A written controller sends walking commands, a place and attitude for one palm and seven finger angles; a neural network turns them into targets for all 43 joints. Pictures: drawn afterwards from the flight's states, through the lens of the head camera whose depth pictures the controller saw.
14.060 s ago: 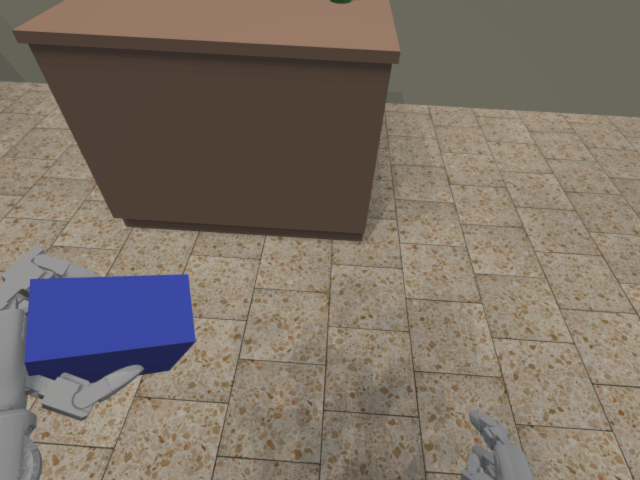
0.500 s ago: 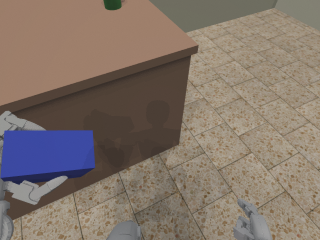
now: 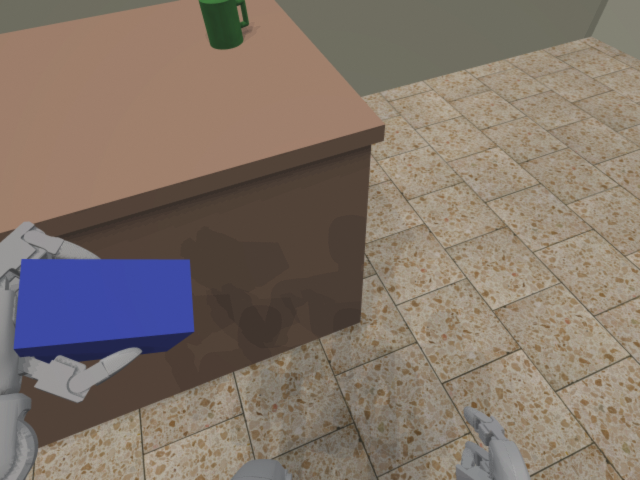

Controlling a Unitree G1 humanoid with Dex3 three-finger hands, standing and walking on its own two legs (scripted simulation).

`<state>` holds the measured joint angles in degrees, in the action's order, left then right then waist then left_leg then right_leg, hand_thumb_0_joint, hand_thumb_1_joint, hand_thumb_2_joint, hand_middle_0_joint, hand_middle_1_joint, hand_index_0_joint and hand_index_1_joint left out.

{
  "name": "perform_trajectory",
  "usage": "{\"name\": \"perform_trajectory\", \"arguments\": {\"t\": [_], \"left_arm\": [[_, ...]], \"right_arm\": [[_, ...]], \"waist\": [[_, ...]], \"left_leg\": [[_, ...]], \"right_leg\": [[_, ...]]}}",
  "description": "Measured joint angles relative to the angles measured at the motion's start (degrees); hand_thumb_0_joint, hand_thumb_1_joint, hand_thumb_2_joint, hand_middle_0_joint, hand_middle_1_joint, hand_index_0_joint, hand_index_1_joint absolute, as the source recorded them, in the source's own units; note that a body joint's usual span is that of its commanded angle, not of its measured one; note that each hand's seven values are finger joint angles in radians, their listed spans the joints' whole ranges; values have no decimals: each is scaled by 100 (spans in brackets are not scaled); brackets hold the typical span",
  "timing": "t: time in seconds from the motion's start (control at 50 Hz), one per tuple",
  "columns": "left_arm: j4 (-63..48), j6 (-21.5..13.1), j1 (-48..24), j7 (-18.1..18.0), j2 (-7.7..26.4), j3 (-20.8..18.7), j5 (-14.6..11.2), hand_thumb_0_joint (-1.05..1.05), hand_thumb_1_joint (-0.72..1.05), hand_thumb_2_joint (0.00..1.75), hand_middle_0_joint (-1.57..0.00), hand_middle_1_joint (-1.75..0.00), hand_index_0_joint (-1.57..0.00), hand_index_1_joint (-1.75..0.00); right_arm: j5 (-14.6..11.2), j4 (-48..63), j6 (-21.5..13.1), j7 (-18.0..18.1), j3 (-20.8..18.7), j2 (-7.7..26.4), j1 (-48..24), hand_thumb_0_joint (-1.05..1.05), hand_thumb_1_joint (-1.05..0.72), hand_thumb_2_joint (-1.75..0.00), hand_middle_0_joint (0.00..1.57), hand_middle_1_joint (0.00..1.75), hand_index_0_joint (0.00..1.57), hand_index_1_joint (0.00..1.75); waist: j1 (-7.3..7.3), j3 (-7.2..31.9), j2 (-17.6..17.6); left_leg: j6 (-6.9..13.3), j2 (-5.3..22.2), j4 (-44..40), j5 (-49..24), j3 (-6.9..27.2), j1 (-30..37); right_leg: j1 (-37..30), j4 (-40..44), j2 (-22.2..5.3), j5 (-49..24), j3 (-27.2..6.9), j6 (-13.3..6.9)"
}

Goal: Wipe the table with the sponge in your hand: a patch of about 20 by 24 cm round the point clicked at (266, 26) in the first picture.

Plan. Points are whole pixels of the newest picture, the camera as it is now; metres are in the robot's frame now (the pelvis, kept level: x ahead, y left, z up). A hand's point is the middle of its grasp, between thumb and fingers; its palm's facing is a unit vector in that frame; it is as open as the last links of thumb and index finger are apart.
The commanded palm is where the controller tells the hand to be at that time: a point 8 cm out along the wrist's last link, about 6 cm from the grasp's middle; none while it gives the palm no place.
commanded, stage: take the last steps up to it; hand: left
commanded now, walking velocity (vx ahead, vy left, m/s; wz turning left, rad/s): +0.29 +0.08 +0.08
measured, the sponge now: (132, 312) +0.23 +0.20 +0.16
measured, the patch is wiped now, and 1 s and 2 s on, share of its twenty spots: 0.00 0.00 0.00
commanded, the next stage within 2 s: come to a stop and stand still in 0.78 s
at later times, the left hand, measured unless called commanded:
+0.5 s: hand (136, 233) +0.30 +0.21 +0.19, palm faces +0.40 -0.78 -0.47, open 10.8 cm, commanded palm +0.24 +0.25 +0.19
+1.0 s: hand (170, 197) +0.37 +0.20 +0.18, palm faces +0.41 -0.78 -0.47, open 10.8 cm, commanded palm +0.30 +0.24 +0.19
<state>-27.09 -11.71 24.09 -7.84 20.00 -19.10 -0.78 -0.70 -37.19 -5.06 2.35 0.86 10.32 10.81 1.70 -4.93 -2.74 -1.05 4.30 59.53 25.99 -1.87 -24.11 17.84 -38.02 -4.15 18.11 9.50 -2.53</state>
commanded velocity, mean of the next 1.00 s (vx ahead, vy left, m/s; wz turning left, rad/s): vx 0.15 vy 0.08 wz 0.05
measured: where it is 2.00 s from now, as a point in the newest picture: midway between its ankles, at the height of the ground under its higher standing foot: outside the picture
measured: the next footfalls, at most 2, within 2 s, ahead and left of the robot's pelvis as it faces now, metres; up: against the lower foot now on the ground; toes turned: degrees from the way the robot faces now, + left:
left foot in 0.30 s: +0.14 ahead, +0.11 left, +0.00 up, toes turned +9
right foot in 0.56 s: +0.21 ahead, -0.14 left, +0.00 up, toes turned +3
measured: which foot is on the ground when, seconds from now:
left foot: up 0.00-0.28, down 0.30-0.56, up 0.58-0.92, down 0.94-1.00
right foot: down 0.00-0.32, up 0.34-0.54, down 0.56-1.00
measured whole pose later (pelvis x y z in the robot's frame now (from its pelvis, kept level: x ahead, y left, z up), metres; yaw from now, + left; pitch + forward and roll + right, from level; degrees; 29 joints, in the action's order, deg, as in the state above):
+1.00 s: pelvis +0.16 -0.05 +0.00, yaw +3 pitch -1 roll +3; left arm -30.9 -13.5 27.4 -9.1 23.6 -21.3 -0.9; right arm -0.5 -32.3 -3.0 2.9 -3.3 13.1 9.6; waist 0.3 -5.5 3.6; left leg 0.7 1.0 31.2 13.2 -9.2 -16.4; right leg 16.7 -45.0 -4.8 28.5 4.7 0.1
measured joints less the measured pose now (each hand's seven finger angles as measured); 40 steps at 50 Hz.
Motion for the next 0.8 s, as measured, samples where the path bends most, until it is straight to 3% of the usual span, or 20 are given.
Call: {"name": "perform_trajectory", "arguments": {"t": [0.04,0.08,0.2,0.3,0.32,0.36,0.42,0.48,0.56,0.62,0.66,0.7,0.8], "left_arm": [[65,-27,20,24,-97,-18,-6,0,-54,100,-65,-137,-65,-136],[52,-65,119,26,-104,-64,6,0,-54,100,-65,-137,-65,-136],[-234,-134,457,-59,77,-144,12,0,-54,100,-65,-137,-65,-136],[-555,-91,453,-156,126,-130,-8,0,-54,100,-65,-137,-65,-136],[-569,-109,371,-173,167,-158,-16,0,-54,100,-65,-137,-65,-136],[-362,-143,84,-168,248,-188,-13,0,-54,100,-65,-137,-65,-136],[-109,-53,-58,-100,296,-223,0,0,-54,100,-65,-137,-65,-136],[-206,-25,160,-56,271,-255,-21,0,-54,100,-65,-137,-65,-136],[-328,-106,416,-46,290,-245,-22,0,-54,100,-65,-137,-65,-136],[-152,-103,230,-12,136,-89,10,0,-54,100,-65,-137,-65,-136],[-22,-79,97,17,5,-30,-16,0,-54,100,-65,-137,-65,-136],[66,-117,80,16,-69,-61,-5,0,-54,100,-65,-137,-65,-136],[-13,-216,337,-42,15,-153,44,0,-54,100,-65,-137,-65,-136]], "right_arm": [[13,-111,68,-3,-27,96,-95,2,-90,-90,20,30,20,30],[21,-91,111,4,-82,160,-127,2,-90,-90,20,30,20,30],[49,250,97,17,-260,330,0,2,-91,-90,20,30,20,30],[37,475,73,56,-345,459,158,2,-91,-90,20,30,20,30],[27,495,62,69,-373,443,134,2,-91,-90,20,30,20,30],[6,450,67,88,-388,292,27,2,-91,-90,20,30,20,30],[-18,380,33,55,-265,70,-39,2,-91,-90,20,30,20,30],[-30,379,-57,2,-109,-107,15,1,-91,-90,20,30,20,30],[-29,385,-179,-9,33,-212,180,1,-90,-90,20,30,20,30],[-15,128,-90,0,23,-102,130,1,-90,-90,20,30,20,30],[-1,-75,-6,-10,7,-1,43,1,-90,-90,20,30,20,30],[22,-153,69,-11,-15,90,-36,2,-90,-90,20,30,20,30],[71,88,143,-31,-154,244,-98,2,-91,-90,20,30,20,30]], "waist": [[-23,-41,45],[-80,-70,126],[-137,-94,398],[-62,21,427],[-72,30,448],[-95,-18,580],[-202,65,514],[-188,130,380],[-78,138,170],[-34,78,-20],[2,20,38],[-24,-30,114],[-195,-114,384]], "left_leg": [[-49,-104,657,-240,-38,-336],[-69,-135,541,-441,-158,-479],[22,-165,-1598,-775,-601,-63],[189,-234,-3087,-1228,-709,777],[247,-238,-3076,-1508,-692,787],[243,-304,-2707,-1304,-710,730],[193,-262,-2673,-1098,-588,754],[84,-146,-2811,-1110,-530,833],[-105,17,-2506,-850,-431,807],[14,-22,-1223,-113,-148,394],[-27,-202,-157,-50,-63,33],[-63,-274,232,-169,-109,-181],[-43,-265,-1129,-561,-467,-43]], "right_leg": [[-165,280,9,-64,22,-14],[-324,603,9,-184,45,-39],[-592,1027,-16,-231,61,-61],[-577,443,47,274,37,20],[-446,52,27,472,-37,71],[-69,-1058,23,1092,-403,171],[477,-2069,82,1190,-578,296],[613,-1551,-2,858,-479,373],[135,35,10,181,-256,364],[58,-114,71,106,-79,12],[-77,4,20,197,-70,-65],[-238,293,-19,92,-77,-29],[-502,821,-129,-96,-76,-32]]}}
